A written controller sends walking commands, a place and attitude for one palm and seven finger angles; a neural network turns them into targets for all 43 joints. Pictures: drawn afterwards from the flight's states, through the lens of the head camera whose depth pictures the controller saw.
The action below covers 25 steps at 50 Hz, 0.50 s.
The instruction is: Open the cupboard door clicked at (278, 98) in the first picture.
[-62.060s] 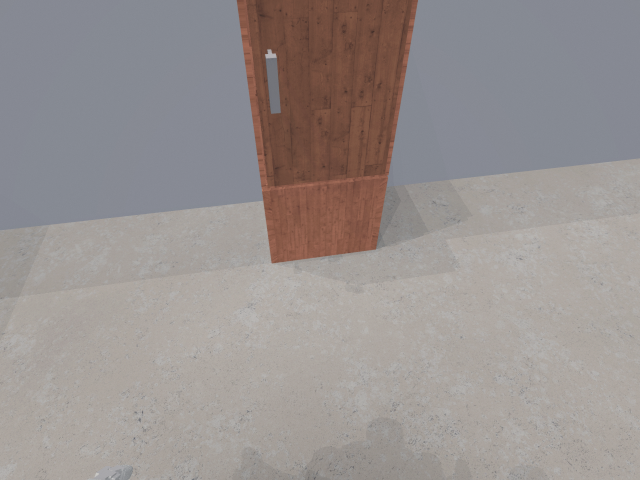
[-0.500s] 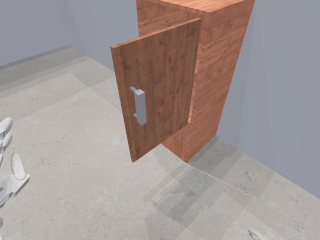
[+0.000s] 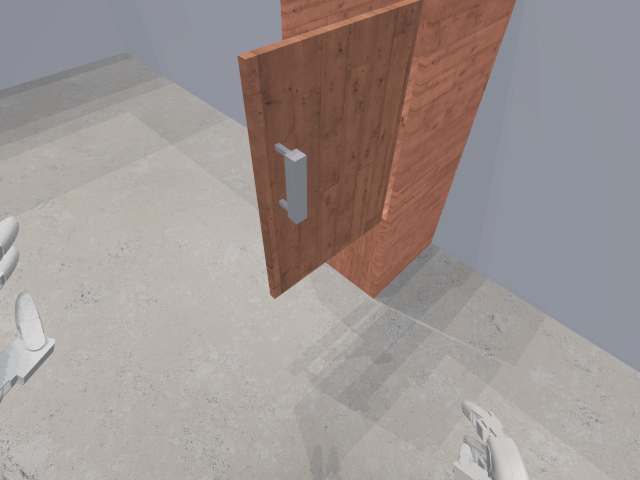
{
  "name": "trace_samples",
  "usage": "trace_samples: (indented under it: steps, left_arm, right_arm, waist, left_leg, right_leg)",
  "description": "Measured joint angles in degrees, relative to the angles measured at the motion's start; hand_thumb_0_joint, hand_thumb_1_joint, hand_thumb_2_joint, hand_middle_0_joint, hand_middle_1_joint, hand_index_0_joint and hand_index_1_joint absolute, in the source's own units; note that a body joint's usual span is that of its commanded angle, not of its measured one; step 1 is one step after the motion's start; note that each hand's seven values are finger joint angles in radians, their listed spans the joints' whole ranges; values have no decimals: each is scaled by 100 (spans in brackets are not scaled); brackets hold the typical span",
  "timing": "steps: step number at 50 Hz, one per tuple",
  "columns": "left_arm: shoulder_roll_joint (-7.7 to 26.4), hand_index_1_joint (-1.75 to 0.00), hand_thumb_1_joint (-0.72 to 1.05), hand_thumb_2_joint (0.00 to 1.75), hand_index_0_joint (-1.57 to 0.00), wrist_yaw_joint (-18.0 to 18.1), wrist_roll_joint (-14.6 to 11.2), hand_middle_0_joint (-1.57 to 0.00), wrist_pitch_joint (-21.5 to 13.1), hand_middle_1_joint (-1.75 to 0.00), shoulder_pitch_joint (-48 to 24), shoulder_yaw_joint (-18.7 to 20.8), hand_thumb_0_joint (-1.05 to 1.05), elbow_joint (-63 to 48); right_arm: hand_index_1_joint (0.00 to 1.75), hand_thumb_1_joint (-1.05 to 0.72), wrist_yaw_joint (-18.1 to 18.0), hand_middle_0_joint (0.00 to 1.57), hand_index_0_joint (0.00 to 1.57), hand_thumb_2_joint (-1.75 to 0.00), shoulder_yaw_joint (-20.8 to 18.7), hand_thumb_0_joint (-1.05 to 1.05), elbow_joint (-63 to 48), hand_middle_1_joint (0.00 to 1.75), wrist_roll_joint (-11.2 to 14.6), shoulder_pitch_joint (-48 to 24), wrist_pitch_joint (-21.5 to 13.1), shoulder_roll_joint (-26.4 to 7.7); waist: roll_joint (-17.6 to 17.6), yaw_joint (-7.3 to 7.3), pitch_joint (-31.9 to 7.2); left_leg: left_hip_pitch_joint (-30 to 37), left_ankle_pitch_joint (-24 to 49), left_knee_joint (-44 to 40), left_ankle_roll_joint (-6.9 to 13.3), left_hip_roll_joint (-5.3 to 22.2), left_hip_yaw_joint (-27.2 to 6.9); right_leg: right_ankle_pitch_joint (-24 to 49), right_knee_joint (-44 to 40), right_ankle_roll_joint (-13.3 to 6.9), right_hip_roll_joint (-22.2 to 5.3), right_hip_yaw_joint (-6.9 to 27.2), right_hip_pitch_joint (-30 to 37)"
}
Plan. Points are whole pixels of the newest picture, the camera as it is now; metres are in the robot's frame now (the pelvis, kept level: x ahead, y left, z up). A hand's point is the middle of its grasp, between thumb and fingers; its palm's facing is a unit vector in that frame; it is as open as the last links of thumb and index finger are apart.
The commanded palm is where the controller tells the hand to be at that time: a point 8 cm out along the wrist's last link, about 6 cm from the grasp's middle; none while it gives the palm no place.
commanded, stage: stop stepping back and stand still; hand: left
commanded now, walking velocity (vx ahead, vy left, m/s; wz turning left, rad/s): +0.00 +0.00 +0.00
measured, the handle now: (289, 183) +0.59 +0.10 +0.02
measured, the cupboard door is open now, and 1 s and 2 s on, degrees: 87 87 87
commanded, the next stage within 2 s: let the arm hang, fingers relaxed in 0.28 s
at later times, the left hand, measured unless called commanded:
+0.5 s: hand (103, 424) +0.18 +0.26 +0.00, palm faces +0.16 -0.85 -0.49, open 7.4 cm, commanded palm none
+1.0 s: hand out of the picture -0.03 +0.20 -0.16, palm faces +0.07 -0.95 -0.29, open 7.3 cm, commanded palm none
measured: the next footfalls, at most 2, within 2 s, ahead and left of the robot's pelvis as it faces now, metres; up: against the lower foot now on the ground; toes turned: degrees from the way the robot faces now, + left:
none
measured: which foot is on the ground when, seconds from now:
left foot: down 0.00-1.00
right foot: down 0.00-1.00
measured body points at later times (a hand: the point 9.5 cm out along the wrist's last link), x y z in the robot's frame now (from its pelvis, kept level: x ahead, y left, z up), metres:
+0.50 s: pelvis -0.03 +0.01 -0.01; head -0.01 -0.03 +0.44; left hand +0.16 +0.31 +0.03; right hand +0.13 -0.25 -0.13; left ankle -0.01 +0.11 -0.74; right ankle +0.03 -0.11 -0.74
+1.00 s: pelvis -0.02 -0.02 +0.00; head -0.01 -0.03 +0.45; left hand -0.03 +0.25 -0.14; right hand -0.03 -0.25 -0.16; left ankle -0.01 +0.11 -0.74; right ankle +0.03 -0.11 -0.74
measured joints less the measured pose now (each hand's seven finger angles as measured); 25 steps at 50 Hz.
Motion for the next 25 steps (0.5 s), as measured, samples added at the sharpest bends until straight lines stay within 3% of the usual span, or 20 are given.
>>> trace_samples:
  steps: [8, 19, 21, 23, 25]
  left_arm:
    - [34, -31, 89, 90, -21, 33, -3, -21, 28, -30, 45, 62, 1, -119]
    - [-37, -31, 89, 90, -21, 48, 15, -21, 52, -30, 81, -13, 1, 93]
    - [77, -31, 89, 90, -20, -194, 179, -20, 39, -30, -335, -383, 1, 895]
    - [47, -31, 90, 90, -20, -499, 264, -20, 501, -30, -900, -910, 0, 2180]
    - [-132, -30, 90, 90, -20, -693, 330, -20, 958, -30, -1300, -1353, 0, 3522]
  right_arm:
    - [30, -90, -44, 20, 20, -89, -63, 1, 26, 30, -7, 153, 23, -103]
    - [30, -90, -89, 20, 20, -89, -185, 1, 86, 30, 8, 173, 54, -243]
    - [30, -90, 147, 20, 20, -89, -248, 1, 383, 30, 7, 95, -64, -417]
    - [30, -90, 318, 20, 20, -89, -255, 1, 710, 30, -31, -105, 144, -658]
    - [30, -90, 378, 20, 20, -89, -253, 1, 950, 30, -86, -310, 351, -805]
  waist:
    - [3, 31, 60]
    - [115, -39, -7]
    - [215, -16, -96]
    - [357, 32, -151]
    - [466, -8, -141]
  left_leg:
    - [-12, 156, -159, 26, -29, 0]
    - [-82, 262, -234, 26, -13, -19]
    - [-330, 229, -25, 43, -58, -107]
    - [-529, 167, 193, 75, -125, -117]
    - [-666, 106, 365, 106, -174, -80]
  right_leg:
    - [180, -207, 20, -16, -2, 17]
    - [342, -404, 11, 9, -25, 10]
    - [272, -189, 12, -59, -107, -195]
    - [141, 140, 15, -147, -106, -439]
    - [21, 440, 10, -210, -58, -647]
